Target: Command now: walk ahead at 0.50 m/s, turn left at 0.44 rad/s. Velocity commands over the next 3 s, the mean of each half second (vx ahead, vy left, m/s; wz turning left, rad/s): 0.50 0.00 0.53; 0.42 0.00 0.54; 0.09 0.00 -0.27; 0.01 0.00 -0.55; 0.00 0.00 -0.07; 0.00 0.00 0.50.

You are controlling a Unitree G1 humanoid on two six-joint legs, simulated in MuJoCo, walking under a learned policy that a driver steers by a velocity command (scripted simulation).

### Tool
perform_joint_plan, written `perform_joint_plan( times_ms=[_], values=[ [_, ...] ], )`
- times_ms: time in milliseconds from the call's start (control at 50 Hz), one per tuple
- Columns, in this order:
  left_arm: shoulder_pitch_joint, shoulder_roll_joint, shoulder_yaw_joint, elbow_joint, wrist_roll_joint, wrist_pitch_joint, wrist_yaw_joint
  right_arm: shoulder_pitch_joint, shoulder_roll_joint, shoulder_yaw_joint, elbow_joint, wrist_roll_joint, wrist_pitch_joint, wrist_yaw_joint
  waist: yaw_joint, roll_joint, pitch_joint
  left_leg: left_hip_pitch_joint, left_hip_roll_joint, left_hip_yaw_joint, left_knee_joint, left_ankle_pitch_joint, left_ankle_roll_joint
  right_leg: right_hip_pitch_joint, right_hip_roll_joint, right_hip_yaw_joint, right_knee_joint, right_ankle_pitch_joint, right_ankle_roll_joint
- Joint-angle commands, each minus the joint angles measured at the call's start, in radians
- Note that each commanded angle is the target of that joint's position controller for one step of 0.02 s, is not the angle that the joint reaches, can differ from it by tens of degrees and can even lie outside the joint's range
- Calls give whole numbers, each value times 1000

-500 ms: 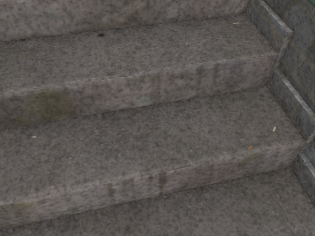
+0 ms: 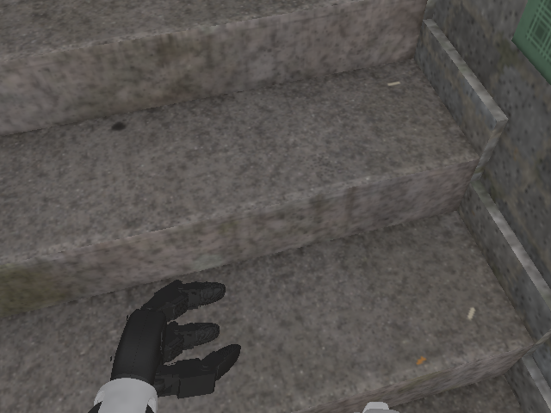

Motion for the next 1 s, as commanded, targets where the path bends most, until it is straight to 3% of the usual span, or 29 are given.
perform_joint_plan(
  times_ms=[20, 60, 100, 140, 180, 220, 240, 320, 380, 420, 440, 460, 480, 500, 540, 560, 580, 600, 620, 640, 680, 700, 760, 780, 820, 860, 940, 960, 1000],
  values=[
    [250, 246, 125, 78, -19, 16, 13, -95, -6, -36, -242, -71, -11, 20, 99, -221, -332, -524, -43, -75, 959, 63, 35, 648, -336, 937, -959, -541, -93],
    [192, 111, 100, 180, -24, -8, 12, -137, 51, -16, -267, -85, 23, -23, 26, -86, -12, -672, -27, 25, 1062, 120, 38, 411, -243, 587, -850, -338, -47],
    [263, 50, 89, 276, -1, -36, 0, -95, 98, 17, -286, -73, 25, -28, -21, -137, -14, -770, -24, 14, 1184, 94, 59, 442, -217, 389, -898, -131, -17],
    [382, 8, 78, 375, 5, -60, -3, -182, 121, 34, -303, -34, 46, -33, 17, -125, 18, -935, -41, -16, 1245, 90, 66, 531, -211, 250, -920, 52, 12],
    [396, 8, 71, 404, 1, -73, 2, -252, 79, 29, -321, -29, 65, -42, 8, -48, 50, -949, -62, 9, 1102, 152, 47, 519, -183, 96, -954, 224, 44],
    [435, 50, 75, 408, 14, -83, 11, -310, 65, 20, -307, -41, 72, -48, 47, -63, 1, -982, -101, 82, 1223, 202, 52, 598, -206, 37, -980, 354, 9],
    [478, 70, 79, 417, -1, -93, 16, -318, 81, 27, -318, -46, 78, -50, 43, -46, -11, -1040, -95, 66, 1238, 183, 60, 660, -191, 4, -974, 354, 29],
    [599, 160, 93, 445, -1, -105, 20, -558, 94, 48, -453, -60, 123, -62, 61, -70, 75, -1368, -90, 103, 1439, -142, 107, 878, -221, 26, -1075, 320, 20],
    [686, 120, 78, 479, -1, -99, 55, -679, 108, 75, -535, -54, 128, -46, 66, -54, 75, -1325, -40, 167, 1205, -161, 103, 906, -170, -41, -1128, 308, 51],
    [677, 219, 105, 451, -10, -87, 89, -655, 97, 85, -542, -42, 148, -11, 52, -87, 30, -1249, 37, 254, 1045, -242, 114, 986, -209, -71, -1242, 363, -32],
    [694, 211, 108, 452, -20, -85, 93, -704, 99, 88, -550, -46, 145, 7, 88, -37, 44, -1167, 46, 289, 922, -253, 120, 998, -198, -95, -1300, 407, -66],
    [707, 193, 105, 455, -31, -71, 96, -725, 99, 90, -539, -51, 148, 21, 117, -30, 57, -1130, 34, 331, 794, -295, 117, 1043, -183, -122, -1296, 523, -74],
    [638, 194, 96, 430, -48, -61, 100, -641, 96, 86, -508, -44, 151, 17, 74, -42, 13, -918, -19, 435, 654, -356, 153, 1028, -168, -200, -1201, 1112, -49],
    [688, 230, 108, 426, -69, -55, 105, -614, 98, 87, -480, -28, 153, 2, 65, -77, -71, -670, -118, 549, 558, -343, 176, 996, -218, -199, -1091, 1822, -47],
    [638, 348, 135, 377, -86, -65, 64, -310, 3, 46, -389, -20, 142, -16, -47, -248, -299, -333, -216, 450, 405, -414, 227, 1051, -254, -160, -663, 2200, -68],
    [565, 391, 147, 310, -97, -87, 27, -222, -64, 17, -366, -22, 131, -16, -109, -252, -367, -96, -198, 242, 251, -386, 255, 857, -207, -145, -389, 1955, -62],
    [457, 315, 135, 212, -65, -98, -13, -231, -184, -32, -358, -15, 122, -32, -97, 20, -344, 19, -20, -279, -90, -664, 362, 479, 11, -117, 71, 1059, 1],
    [336, 260, 144, 151, -32, -119, -44, -321, -243, -64, -374, -23, 126, -27, -54, 73, -381, 45, 105, -804, -465, -735, 337, 269, 155, 129, 458, 338, 32],
    [353, 178, 126, 86, 3, -123, -44, -376, -237, -60, -368, -35, 103, -32, 43, 24, -361, 14, 124, -870, -552, -626, 279, 191, 103, 268, 617, 358, 14],
    [331, 151, 109, 76, 3, -119, -30, -329, -172, -40, -312, -30, 81, -40, 57, -64, -268, -79, 119, -733, -500, -593, 250, 157, 83, 245, 678, 394, 6],
    [298, 70, 74, 43, 13, -110, -12, -269, -55, -12, -193, -50, 52, -50, 111, -84, -74, -212, 45, -465, -412, -311, 241, -36, 69, 218, 826, 316, -22],
    [275, 21, 53, 26, 20, -87, 0, -253, -61, -18, -156, -62, 49, -47, 128, -84, -51, -215, 7, -338, -385, -154, 209, -109, 51, 217, 880, 307, -37],
    [245, 52, 43, 24, 11, -54, 11, -186, -54, -2, -109, -51, 8, -24, 147, -119, 9, -267, -18, -134, -369, 202, 143, -162, 15, 155, 711, 240, -12],
    [161, 21, 36, 7, 6, -49, 20, -116, -87, -5, -81, -68, -5, -15, 99, -46, -7, -206, -4, -159, -386, 280, 151, -272, 50, 81, 897, 141, -27],
    [10, -30, 14, -53, 14, -40, 26, 12, -121, -2, -38, -60, -27, -17, 39, 25, 13, -62, 42, -198, -414, 363, 157, -502, 40, 55, 1032, 10, -37],
    [-101, -84, -19, -98, 28, -36, 37, 68, -127, -2, 1, -53, -19, -24, 33, 21, 34, -27, 4, -174, -417, 283, 109, -592, 27, 56, 932, -27, -50],
    [-112, 4, -10, -129, 14, 1, 44, 23, -163, -2, -44, -37, 22, -88, 12, -4, -40, -19, 53, -144, -615, 905, 102, -207, 14, -26, 435, 28, -17],
    [-21, -34, -20, -98, 4, 10, 51, 21, -161, -8, -30, -41, 19, -96, 45, 67, -122, 31, 50, -56, -578, 1149, 94, -50, 35, -49, 349, 47, -34],
    [194, 24, 2, -1, -42, 14, 63, -136, -211, -30, -89, -12, 18, -103, 157, 164, -316, -56, 68, -31, -481, 1464, 77, 513, 93, -24, 17, 225, -56]
  ],
)
Next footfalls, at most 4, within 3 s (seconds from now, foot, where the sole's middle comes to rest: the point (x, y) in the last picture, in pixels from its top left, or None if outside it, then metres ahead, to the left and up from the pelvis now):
0.54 left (221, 348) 0.47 0.10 -0.47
1.04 right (196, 140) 0.85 0.13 -0.30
1.62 left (123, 169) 0.78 0.27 -0.30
2.06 right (231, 157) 0.80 0.06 -0.30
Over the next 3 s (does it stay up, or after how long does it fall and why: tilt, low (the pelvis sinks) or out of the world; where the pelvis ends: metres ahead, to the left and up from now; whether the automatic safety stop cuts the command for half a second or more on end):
stays up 0.71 0.11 0.47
